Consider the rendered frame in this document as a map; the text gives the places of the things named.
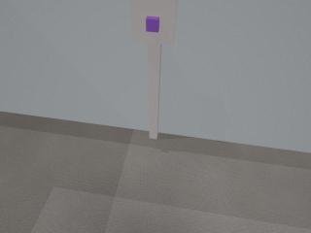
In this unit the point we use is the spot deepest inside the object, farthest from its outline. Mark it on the panel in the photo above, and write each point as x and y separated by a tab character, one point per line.
166	10

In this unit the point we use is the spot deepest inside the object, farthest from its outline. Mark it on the button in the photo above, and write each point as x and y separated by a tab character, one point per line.
152	24

